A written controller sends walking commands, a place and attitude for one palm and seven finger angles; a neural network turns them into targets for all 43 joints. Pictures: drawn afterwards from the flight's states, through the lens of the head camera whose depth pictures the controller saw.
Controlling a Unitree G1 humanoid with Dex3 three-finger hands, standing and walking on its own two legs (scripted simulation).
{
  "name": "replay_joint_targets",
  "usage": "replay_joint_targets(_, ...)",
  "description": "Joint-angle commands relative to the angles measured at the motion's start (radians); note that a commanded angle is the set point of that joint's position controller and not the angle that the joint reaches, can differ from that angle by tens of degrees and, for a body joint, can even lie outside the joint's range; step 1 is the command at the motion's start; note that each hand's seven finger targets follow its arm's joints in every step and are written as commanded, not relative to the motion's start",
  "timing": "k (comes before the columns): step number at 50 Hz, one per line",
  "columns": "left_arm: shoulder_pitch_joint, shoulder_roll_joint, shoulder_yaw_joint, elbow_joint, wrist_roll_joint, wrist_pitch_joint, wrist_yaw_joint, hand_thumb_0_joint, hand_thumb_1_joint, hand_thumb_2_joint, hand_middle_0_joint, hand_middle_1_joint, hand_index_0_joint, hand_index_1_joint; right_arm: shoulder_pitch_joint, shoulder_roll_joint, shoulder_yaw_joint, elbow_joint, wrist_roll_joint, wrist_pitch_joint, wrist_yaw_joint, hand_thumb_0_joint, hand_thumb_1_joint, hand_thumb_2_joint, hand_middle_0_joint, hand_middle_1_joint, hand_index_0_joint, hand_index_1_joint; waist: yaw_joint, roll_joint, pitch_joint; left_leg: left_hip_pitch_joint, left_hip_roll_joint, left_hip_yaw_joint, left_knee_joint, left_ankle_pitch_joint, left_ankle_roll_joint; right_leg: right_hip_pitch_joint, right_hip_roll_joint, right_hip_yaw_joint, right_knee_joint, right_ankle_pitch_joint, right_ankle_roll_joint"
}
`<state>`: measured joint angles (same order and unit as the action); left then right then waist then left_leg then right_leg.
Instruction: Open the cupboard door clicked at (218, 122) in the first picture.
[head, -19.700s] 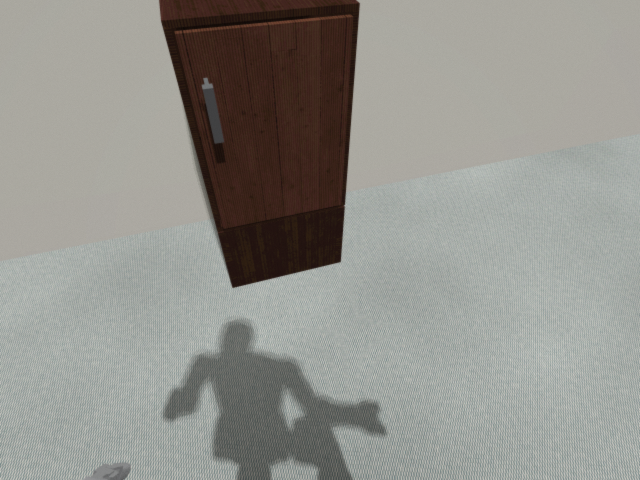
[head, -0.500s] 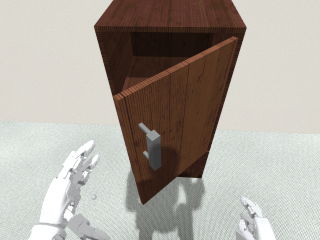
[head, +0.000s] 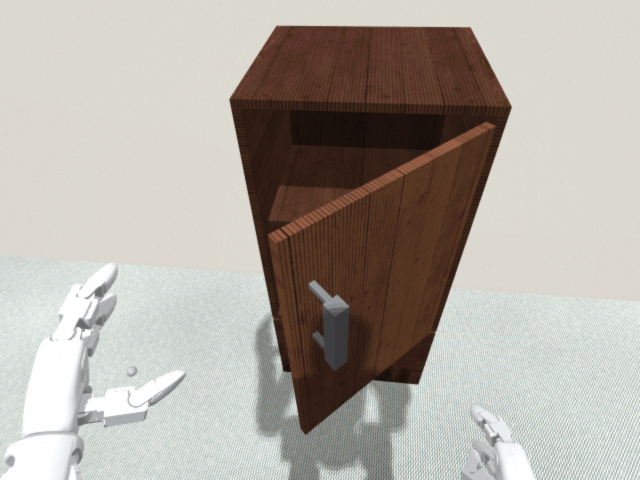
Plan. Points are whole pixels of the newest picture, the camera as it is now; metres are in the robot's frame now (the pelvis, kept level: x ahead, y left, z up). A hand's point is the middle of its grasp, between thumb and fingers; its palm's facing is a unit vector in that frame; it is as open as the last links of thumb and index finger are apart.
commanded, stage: draw the hand back to the body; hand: left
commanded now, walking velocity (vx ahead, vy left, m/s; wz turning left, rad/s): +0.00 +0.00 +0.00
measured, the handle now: (326, 325) +0.33 +0.03 +0.01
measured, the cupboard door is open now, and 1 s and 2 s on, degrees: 44 44 44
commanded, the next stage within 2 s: step back with the hand held close in 0.68 s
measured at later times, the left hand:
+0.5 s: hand (87, 341) +0.19 +0.24 +0.16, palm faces +0.45 -0.80 -0.39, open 7.7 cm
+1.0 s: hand (99, 341) +0.19 +0.23 +0.17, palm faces +0.37 -0.79 -0.49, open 7.4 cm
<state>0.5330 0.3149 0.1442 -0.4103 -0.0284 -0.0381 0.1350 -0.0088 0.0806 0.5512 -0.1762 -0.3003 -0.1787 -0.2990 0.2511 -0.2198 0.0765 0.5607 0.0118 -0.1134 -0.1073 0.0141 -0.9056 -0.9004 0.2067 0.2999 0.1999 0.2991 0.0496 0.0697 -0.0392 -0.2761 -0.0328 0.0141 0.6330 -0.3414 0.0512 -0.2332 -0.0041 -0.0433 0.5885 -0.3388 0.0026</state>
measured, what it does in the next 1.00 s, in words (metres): stands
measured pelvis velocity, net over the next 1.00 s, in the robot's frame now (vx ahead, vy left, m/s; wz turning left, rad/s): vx -0.01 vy -0.03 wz -0.02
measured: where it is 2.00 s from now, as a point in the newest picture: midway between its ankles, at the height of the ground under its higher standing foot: outside the picture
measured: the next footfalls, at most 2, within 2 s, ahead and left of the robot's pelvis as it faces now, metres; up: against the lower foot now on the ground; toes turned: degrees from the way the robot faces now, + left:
none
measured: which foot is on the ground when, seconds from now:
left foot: down 0.00-1.00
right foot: down 0.00-1.00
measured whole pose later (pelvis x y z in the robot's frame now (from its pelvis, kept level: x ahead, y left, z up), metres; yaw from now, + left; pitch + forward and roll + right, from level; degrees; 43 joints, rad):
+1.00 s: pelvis -0.01 -0.03 +0.02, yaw -1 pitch -2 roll -1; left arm 0.51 0.38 0.36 -0.39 -0.05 -0.15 0.11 0.01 0.89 0.90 -0.21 -0.30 -0.21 -0.30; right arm 0.16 -0.25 0.00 0.61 0.00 -0.04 -0.08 0.01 -0.91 -0.90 0.21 0.30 0.20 0.30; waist 0.02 0.08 0.03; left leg -0.19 0.02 0.02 0.44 -0.22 0.01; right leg -0.14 0.05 -0.04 0.36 -0.19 -0.04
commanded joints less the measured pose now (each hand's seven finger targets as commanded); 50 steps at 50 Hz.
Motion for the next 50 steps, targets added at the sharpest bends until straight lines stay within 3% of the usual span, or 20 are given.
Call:
replay_joint_targets(1, -0.049, 0.136, 0.143, -0.201, -0.007, -0.065, 0.011, 0.0, 0.41, 0.69, -0.182, -0.3, -0.182, -0.3, -0.138, -0.109, -0.056, -0.146, -0.006, -0.065, 0.001, 0.0, -0.9, -0.9, 0.2, 0.3, 0.2, 0.3, 0.006, -0.029, -0.03, 0.093, 0.072, -0.076, -0.188, 0.32, -0.054, 0.041, 0.004, -0.001, -0.129, 0.205, -0.03)
replay_joint_targets(7, -0.094, 0.187, 0.238, -0.191, -0.018, -0.073, 0.008, 0.0, 0.62, 0.78, -0.19, -0.3, -0.19, -0.3, -0.158, -0.112, -0.066, -0.122, -0.011, -0.052, 0.008, 0.0, -0.9, -0.9, 0.2, 0.3, 0.2, 0.3, 0.016, -0.04, -0.013, 0.131, 0.069, -0.055, -0.235, 0.337, -0.053, 0.105, 0.006, 0.005, -0.185, 0.245, -0.032)
replay_joint_targets(13, -0.158, 0.223, 0.299, -0.221, -0.022, -0.088, 0.011, 0.0, 0.83, 0.87, -0.198, -0.3, -0.198, -0.3, -0.17, -0.113, -0.072, -0.102, -0.011, -0.05, 0.013, 0.0, -0.9, -0.9, 0.2, 0.3, 0.2, 0.3, 0.018, 0.052, -0.016, 0.173, 0.065, -0.052, -0.267, 0.348, -0.056, 0.139, 0.008, 0.013, -0.22, 0.254, -0.035)
replay_joint_targets(15, -0.16, 0.242, 0.326, -0.198, -0.026, -0.088, 0.011, 0.0, 0.9, 0.9, -0.2, -0.3, -0.2, -0.3, -0.177, -0.117, -0.077, -0.094, -0.012, -0.049, 0.012, 0.0, -0.9, -0.9, 0.2, 0.3, 0.2, 0.3, 0.022, 0.009, -0.015, 0.18, 0.063, -0.045, -0.266, 0.348, -0.049, 0.149, 0.009, 0.014, -0.235, 0.274, -0.035)
replay_joint_targets(17, -0.13, 0.184, 0.279, -0.151, -0.031, -0.083, 0.001, 0.0, 0.9, 0.9, -0.2, -0.3, -0.2, -0.3, -0.177, -0.117, -0.081, -0.092, -0.012, -0.043, 0.015, 0.0, -0.9, -0.9, 0.2, 0.3, 0.2, 0.3, 0.014, -0.038, 0.012, 0.181, 0.062, -0.033, -0.269, 0.34, -0.041, 0.137, 0.009, 0.015, -0.244, 0.284, -0.028)
replay_joint_targets(18, -0.135, 0.166, 0.26, -0.145, -0.03, -0.081, -0.004, 0.0, 0.9, 0.9, -0.2, -0.3, -0.2, -0.3, -0.177, -0.12, -0.084, -0.089, -0.01, -0.038, 0.018, 0.0, -0.9, -0.9, 0.2, 0.3, 0.2, 0.3, 0.01, -0.022, 0.019, 0.188, 0.062, -0.029, -0.268, 0.337, -0.039, 0.129, 0.009, 0.02, -0.251, 0.28, -0.027)
replay_joint_targets(21, -0.15, 0.172, 0.257, -0.126, -0.029, -0.082, -0.008, 0.0, 0.9, 0.9, -0.2, -0.3, -0.2, -0.3, -0.181, -0.126, -0.089, -0.087, -0.012, -0.031, 0.021, 0.0, -0.9, -0.9, 0.2, 0.3, 0.2, 0.3, 0.01, -0.024, 0.034, 0.188, 0.061, -0.029, -0.281, 0.315, -0.037, 0.132, 0.007, 0.019, -0.263, 0.269, -0.026)
replay_joint_targets(25, -0.172, 0.23, 0.301, -0.167, -0.025, -0.094, -0.003, 0.0, 0.9, 0.9, -0.2, -0.3, -0.2, -0.3, -0.194, -0.121, -0.091, -0.085, -0.016, -0.033, 0.017, 0.0, -0.9, -0.9, 0.2, 0.3, 0.2, 0.3, 0.023, -0.026, -0.019, 0.211, 0.052, -0.024, -0.274, 0.325, -0.031, 0.163, 0.006, 0.027, -0.271, 0.291, -0.028)
replay_joint_targets(30, -0.181, 0.241, 0.309, -0.186, -0.025, -0.1, -0.003, 0.0, 0.9, 0.9, -0.2, -0.3, -0.2, -0.3, -0.205, -0.113, -0.088, -0.079, -0.015, -0.042, 0.013, 0.0, -0.9, -0.9, 0.2, 0.3, 0.2, 0.3, 0.024, 0.016, -0.002, 0.216, 0.047, -0.017, -0.271, 0.313, -0.032, 0.154, 0.003, 0.037, -0.29, 0.288, -0.029)
replay_joint_targets(35, -0.165, 0.207, 0.288, -0.125, -0.031, -0.098, -0.009, 0.0, 0.9, 0.9, -0.2, -0.3, -0.2, -0.3, -0.207, -0.111, -0.09, -0.07, -0.013, -0.042, 0.013, 0.0, -0.9, -0.9, 0.2, 0.3, 0.2, 0.3, 0.019, -0.006, 0.06, 0.209, 0.048, -0.012, -0.279, 0.269, -0.028, 0.12, 0.005, 0.043, -0.321, 0.237, -0.025)
replay_joint_targets(39, -0.156, 0.201, 0.283, -0.126, -0.035, -0.11, -0.014, 0.0, 0.9, 0.9, -0.2, -0.3, -0.2, -0.3, -0.206, -0.111, -0.096, -0.069, -0.014, -0.04, 0.014, 0.0, -0.9, -0.9, 0.2, 0.3, 0.2, 0.3, 0.019, -0.044, 0.022, 0.229, 0.047, -0.004, -0.27, 0.274, -0.02, 0.128, 0.003, 0.052, -0.323, 0.244, -0.018)
replay_joint_targets(40, -0.257, 0.248, 0.303, -0.232, -0.033, -0.123, -0.009, 0.0, 0.9, 0.9, -0.2, -0.3, -0.2, -0.3, -0.217, -0.113, -0.094, -0.075, -0.013, -0.049, 0.013, 0.0, -0.9, -0.9, 0.2, 0.3, 0.2, 0.3, 0.02, 0.002, -0.015, 0.243, 0.043, -0.009, -0.27, 0.281, -0.022, 0.145, -0.001, 0.054, -0.321, 0.256, -0.021)
replay_joint_targets(41, -0.272, 0.343, 0.409, -0.236, -0.024, -0.154, -0.001, 0.0, 0.9, 0.9, -0.2, -0.3, -0.2, -0.3, -0.197, -0.135, -0.095, -0.104, -0.003, -0.031, 0.011, 0.0, -0.9, -0.9, 0.2, 0.3, 0.2, 0.3, -0.032, -0.036, 0.085, 0.169, 0.061, -0.041, -0.229, 0.229, -0.008, 0.011, -0.043, 0.146, -0.367, 0.291, -0.019)
replay_joint_targets(42, -0.171, 0.277, 0.366, -0.163, -0.022, -0.157, -0.01, 0.0, 0.9, 0.9, -0.2, -0.3, -0.2, -0.3, -0.189, -0.124, -0.101, -0.086, -0.011, -0.016, 0.013, 0.0, -0.9, -0.9, 0.2, 0.3, 0.2, 0.3, -0.032, -0.074, 0.057, 0.175, 0.056, -0.044, -0.203, 0.222, -0.008, 0.008, -0.063, 0.148, -0.369, 0.296, -0.021)
replay_joint_targets(43, -0.137, 0.257, 0.342, -0.152, -0.02, -0.15, -0.014, 0.0, 0.9, 0.9, -0.2, -0.3, -0.2, -0.3, -0.195, -0.125, -0.103, -0.093, -0.011, -0.006, 0.019, 0.0, -0.9, -0.9, 0.2, 0.3, 0.2, 0.3, -0.032, -0.082, 0.065, 0.18, 0.055, -0.038, -0.194, 0.229, -0.01, -0.008, -0.071, 0.152, -0.373, 0.311, -0.02)
replay_joint_targets(44, -0.122, 0.249, 0.335, -0.163, -0.018, -0.153, -0.015, 0.0, 0.9, 0.9, -0.2, -0.3, -0.2, -0.3, -0.193, -0.126, -0.104, -0.096, -0.013, 0.002, 0.02, 0.0, -0.9, -0.9, 0.2, 0.3, 0.2, 0.3, -0.034, -0.084, 0.046, 0.174, 0.057, -0.035, -0.189, 0.244, -0.013, -0.005, -0.075, 0.143, -0.362, 0.325, -0.02)
replay_joint_targets(46, -0.072, 0.241, 0.336, -0.161, -0.019, -0.162, -0.013, 0.0, 0.9, 0.9, -0.2, -0.3, -0.2, -0.3, -0.188, -0.127, -0.109, -0.104, -0.012, 0.012, 0.019, 0.0, -0.9, -0.9, 0.2, 0.3, 0.2, 0.3, -0.034, -0.03, -0.006, 0.172, 0.066, -0.032, -0.201, 0.297, -0.018, 0.026, -0.077, 0.122, -0.323, 0.374, -0.02)
replay_joint_targets(49, -0.023, 0.251, 0.352, -0.179, -0.023, -0.163, -0.007, 0.0, 0.9, 0.9, -0.2, -0.3, -0.2, -0.3, -0.183, -0.128, -0.119, -0.12, -0.007, 0.029, 0.017, 0.0, -0.9, -0.9, 0.2, 0.3, 0.2, 0.3, -0.035, -0.054, -0.08, 0.175, 0.082, -0.027, -0.201, 0.393, -0.021, 0.062, -0.068, 0.098, -0.273, 0.463, -0.009)
replay_joint_targets(50, -0.003, 0.265, 0.368, -0.176, -0.025, -0.163, -0.002, 0.0, 0.9, 0.9, -0.2, -0.3, -0.2, -0.3, -0.189, -0.129, -0.121, -0.12, -0.007, 0.036, 0.013, 0.0, -0.9, -0.9, 0.2, 0.3, 0.2, 0.3, -0.032, -0.027, -0.101, 0.173, 0.085, -0.025, -0.203, 0.426, -0.02, 0.08, -0.071, 0.091, -0.257, 0.497, -0.009)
